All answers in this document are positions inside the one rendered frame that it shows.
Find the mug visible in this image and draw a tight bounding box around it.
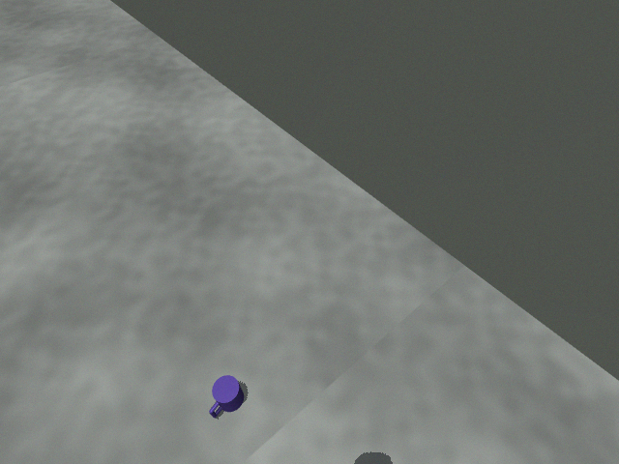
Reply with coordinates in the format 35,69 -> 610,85
209,375 -> 244,418

